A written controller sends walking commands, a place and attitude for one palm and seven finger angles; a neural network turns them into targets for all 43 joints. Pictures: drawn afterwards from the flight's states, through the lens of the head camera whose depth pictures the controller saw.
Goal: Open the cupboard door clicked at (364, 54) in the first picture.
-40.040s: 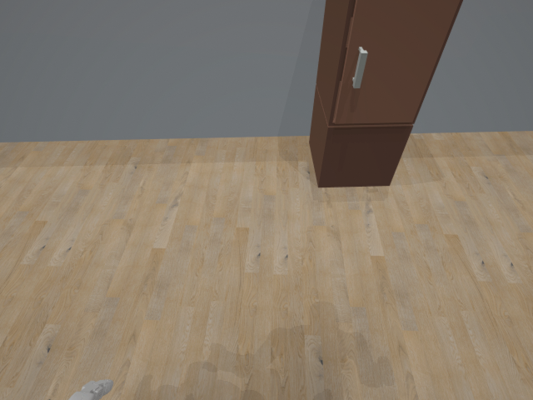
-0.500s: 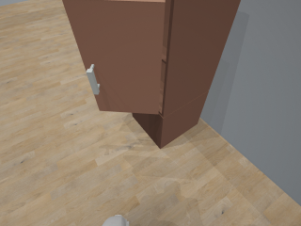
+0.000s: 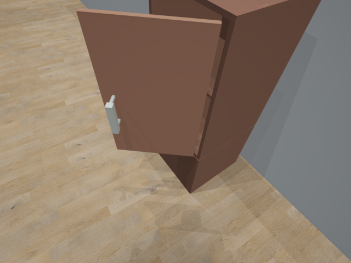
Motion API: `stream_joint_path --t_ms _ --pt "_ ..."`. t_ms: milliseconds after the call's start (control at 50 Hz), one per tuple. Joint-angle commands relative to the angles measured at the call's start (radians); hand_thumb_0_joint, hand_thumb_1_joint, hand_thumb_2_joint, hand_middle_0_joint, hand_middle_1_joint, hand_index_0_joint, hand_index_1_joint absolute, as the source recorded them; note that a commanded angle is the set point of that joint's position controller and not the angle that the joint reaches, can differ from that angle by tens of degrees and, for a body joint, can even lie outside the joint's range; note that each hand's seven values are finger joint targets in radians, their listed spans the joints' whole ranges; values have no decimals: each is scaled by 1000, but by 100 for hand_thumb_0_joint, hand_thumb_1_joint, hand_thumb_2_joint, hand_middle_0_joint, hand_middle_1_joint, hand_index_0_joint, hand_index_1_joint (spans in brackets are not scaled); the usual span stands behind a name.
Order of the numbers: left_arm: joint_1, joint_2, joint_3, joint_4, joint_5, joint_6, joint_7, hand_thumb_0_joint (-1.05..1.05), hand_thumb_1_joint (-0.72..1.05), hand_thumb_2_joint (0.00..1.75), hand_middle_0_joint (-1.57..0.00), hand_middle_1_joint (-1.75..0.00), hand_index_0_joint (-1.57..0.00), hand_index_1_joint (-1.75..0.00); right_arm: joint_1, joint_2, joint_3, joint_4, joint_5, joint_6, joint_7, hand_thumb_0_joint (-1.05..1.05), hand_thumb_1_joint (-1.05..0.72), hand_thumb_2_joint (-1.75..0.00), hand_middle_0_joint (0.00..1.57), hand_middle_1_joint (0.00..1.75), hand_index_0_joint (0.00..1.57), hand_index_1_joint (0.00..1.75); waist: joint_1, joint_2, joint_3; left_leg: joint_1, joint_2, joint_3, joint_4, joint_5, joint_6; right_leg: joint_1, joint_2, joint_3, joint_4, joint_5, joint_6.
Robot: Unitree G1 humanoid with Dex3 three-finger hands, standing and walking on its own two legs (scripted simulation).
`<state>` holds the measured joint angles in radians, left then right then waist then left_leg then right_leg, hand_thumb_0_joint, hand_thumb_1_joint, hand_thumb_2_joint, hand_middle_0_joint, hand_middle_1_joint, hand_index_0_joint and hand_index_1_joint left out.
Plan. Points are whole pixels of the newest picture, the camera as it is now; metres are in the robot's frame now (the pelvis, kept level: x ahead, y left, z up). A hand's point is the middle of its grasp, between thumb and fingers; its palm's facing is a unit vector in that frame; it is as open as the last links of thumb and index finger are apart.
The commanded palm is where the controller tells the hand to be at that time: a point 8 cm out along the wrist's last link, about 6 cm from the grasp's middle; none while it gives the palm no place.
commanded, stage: come to a stop and stand still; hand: left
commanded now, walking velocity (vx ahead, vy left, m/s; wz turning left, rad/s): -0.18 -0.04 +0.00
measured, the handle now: (114, 114) +0.57 +0.25 -0.08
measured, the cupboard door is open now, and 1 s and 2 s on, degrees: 50 50 50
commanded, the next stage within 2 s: look again from close up in 1.54 s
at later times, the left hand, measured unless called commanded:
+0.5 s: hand out of the picture +0.05 +0.17 -0.18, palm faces +0.03 -0.98 -0.19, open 7.4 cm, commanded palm none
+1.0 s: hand out of the picture -0.01 +0.19 -0.17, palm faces +0.00 -0.97 -0.25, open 7.4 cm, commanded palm none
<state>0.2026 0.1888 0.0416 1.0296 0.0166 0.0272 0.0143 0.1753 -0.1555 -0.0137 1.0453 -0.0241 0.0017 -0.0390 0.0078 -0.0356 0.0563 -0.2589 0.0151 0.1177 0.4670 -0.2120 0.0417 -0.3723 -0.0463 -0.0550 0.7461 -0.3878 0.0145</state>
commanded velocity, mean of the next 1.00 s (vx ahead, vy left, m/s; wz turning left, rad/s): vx -0.03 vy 0.04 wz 0.00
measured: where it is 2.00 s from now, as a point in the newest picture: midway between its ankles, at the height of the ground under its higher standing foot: outside the picture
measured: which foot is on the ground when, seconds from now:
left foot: down 0.00-0.12, up 0.14-0.42, down 0.44-1.00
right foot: up 0.00-0.08, down 0.10-1.00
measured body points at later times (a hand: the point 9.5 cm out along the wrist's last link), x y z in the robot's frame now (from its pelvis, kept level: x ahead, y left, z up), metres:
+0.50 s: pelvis +0.00 -0.01 +0.00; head +0.03 +0.00 +0.44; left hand +0.05 +0.22 -0.16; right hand +0.05 -0.26 -0.15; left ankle -0.02 +0.09 -0.74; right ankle +0.00 -0.13 -0.74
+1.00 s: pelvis -0.05 -0.01 +0.00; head -0.06 -0.02 +0.44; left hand -0.01 +0.24 -0.15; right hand -0.01 -0.25 -0.16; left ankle -0.02 +0.09 -0.74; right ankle +0.00 -0.13 -0.74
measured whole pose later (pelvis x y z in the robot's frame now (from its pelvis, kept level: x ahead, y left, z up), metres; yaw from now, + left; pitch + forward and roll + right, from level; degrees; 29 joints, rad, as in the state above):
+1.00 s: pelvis -0.05 -0.01 +0.00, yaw -1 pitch -2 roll +1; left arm 0.30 0.20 0.00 0.97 0.02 0.02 0.02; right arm 0.28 -0.21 -0.02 0.97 -0.03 0.01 -0.01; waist -0.01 0.01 0.00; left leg -0.23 -0.02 0.07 0.50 -0.23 0.03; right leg -0.29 -0.04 -0.03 0.53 -0.21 0.00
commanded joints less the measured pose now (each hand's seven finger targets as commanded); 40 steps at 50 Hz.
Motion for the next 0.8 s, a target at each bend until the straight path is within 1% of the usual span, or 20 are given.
stream_joint_path --t_ms 0,40,60,80,100,120,160,240,320,380,400,420,440,460,480,500,540,600,660,780 --pt "103 75 26 -41 5 19 6 0 90 90 -20 -30 -20 -30 58 -203 -63 -41 1 5 -18 0 -90 -90 20 30 20 30 6 183 -72 20 298 -209 -75 542 112 103 9 13 -70 67 -14" --pt "112 88 29 -52 5 11 7 0 90 90 -20 -30 -20 -30 55 -197 -66 -48 4 11 -16 0 -90 -90 20 30 20 30 17 155 -70 11 257 -195 -20 483 75 156 5 26 -197 211 -26" --pt "113 113 32 -60 8 5 8 0 90 90 -20 -30 -20 -30 59 -184 -68 -53 8 14 -13 0 -90 -90 20 30 20 30 17 92 -88 -10 203 -163 31 371 35 193 -36 86 -270 399 -38" --pt "99 157 36 -69 15 -3 12 0 90 90 -20 -30 -20 -30 74 -148 -67 -58 15 18 -8 0 -90 -90 20 30 20 30 4 -41 -104 -55 109 -80 121 172 -21 214 -149 205 -298 587 -87" --pt "74 192 37 -71 13 -10 12 0 90 90 -20 -30 -20 -30 91 -107 -60 -61 18 27 2 0 -90 -90 20 30 20 30 -10 -157 -106 -76 3 -17 240 -152 -63 193 -282 280 -367 684 -167" --pt "65 196 32 -75 10 -15 14 0 90 90 -20 -30 -20 -30 65 -93 -58 -70 19 39 6 0 -90 -90 20 30 20 30 11 -131 -112 -89 -22 -63 388 -351 -65 172 -330 301 -407 727 -229" --pt "36 161 30 -75 8 -23 28 0 90 90 -20 -30 -20 -30 36 -93 -54 -69 15 47 5 0 -90 -90 20 30 20 30 8 -134 -109 -161 -11 -128 515 -358 -63 238 -285 263 -365 876 -242" --pt "42 173 36 -66 3 -28 32 0 90 90 -20 -30 -20 -30 26 -97 -45 -59 22 42 11 0 -90 -90 20 30 20 30 25 -116 -134 -184 -15 -108 411 -315 -92 396 -255 200 -324 1010 -219" --pt "43 196 40 -51 3 -28 31 0 90 90 -20 -30 -20 -30 37 -92 -40 -55 21 39 13 0 -90 -90 20 30 20 30 24 -110 -124 -97 -24 -87 197 -231 -98 380 -253 209 -317 917 -207" --pt "-1 181 35 -47 -6 -24 26 0 90 90 -20 -30 -20 -30 112 -92 -36 -24 18 28 14 0 -90 -90 20 30 20 30 -16 -113 -113 93 -16 -80 -63 5 -83 253 -198 172 -284 675 -127" --pt "-4 157 27 -50 -12 -22 21 0 90 90 -20 -30 -20 -30 120 -119 -38 -22 14 20 13 0 -90 -90 20 30 20 30 -14 -46 -114 165 37 -121 -92 107 -61 182 -150 141 -264 514 -86" --pt "3 119 19 -53 -15 -16 17 0 90 90 -20 -30 -20 -30 93 -161 -43 -35 8 13 10 0 -90 -90 20 30 20 30 1 89 -103 141 146 -250 -107 199 -10 129 -76 93 -255 298 -39" --pt "26 198 -16 -112 -9 -32 27 0 90 90 -20 -30 -20 -30 52 -203 -37 -152 1 8 16 0 -90 -90 20 30 20 30 -20 205 -2 56 105 -188 -140 191 -23 161 -35 40 -254 107 -39" --pt "78 139 14 -138 -5 -36 28 0 90 90 -20 -30 -20 -30 46 -219 -51 -192 -17 -11 17 0 -90 -90 20 30 20 30 2 330 -138 45 127 -205 -36 231 -6 147 -45 42 -202 122 -48" --pt "73 143 15 -120 3 -28 29 0 90 90 -20 -30 -20 -30 19 -164 -53 -184 -13 -8 9 0 -90 -90 20 30 20 30 -5 346 -170 66 117 -226 -2 283 2 132 -38 42 -182 169 -58" --pt "71 138 1 -116 5 -18 29 0 90 90 -20 -30 -20 -30 26 -166 -50 -195 -6 -6 3 0 -90 -90 20 30 20 30 -6 344 -134 58 116 -227 -20 282 9 121 -27 30 -174 154 -55" --pt "91 110 -6 -133 10 -16 23 0 90 90 -20 -30 -20 -30 73 -162 -48 -220 -4 -9 0 0 -90 -90 20 30 20 30 -12 197 -114 34 130 -237 -10 287 24 108 -5 12 -187 146 -52" --pt "97 106 -8 -142 10 -19 22 0 90 90 -20 -30 -20 -30 103 -169 -54 -226 -1 -15 1 0 -90 -90 20 30 20 30 -14 5 -82 -2 107 -204 9 225 19 107 -27 48 -191 248 -51" --pt "105 117 -10 -150 6 -19 23 0 90 90 -20 -30 -20 -30 110 -163 -48 -218 0 -19 6 0 -90 -90 20 30 20 30 -14 32 -64 -11 94 -189 -12 178 17 101 -35 70 -196 254 -49" --pt "107 141 -11 -143 4 -25 22 0 90 90 -20 -30 -20 -30 101 -157 -43 -195 2 -16 17 0 -90 -90 20 30 20 30 -15 -18 0 -53 71 -184 -61 -39 13 73 -49 118 -272 148 -48"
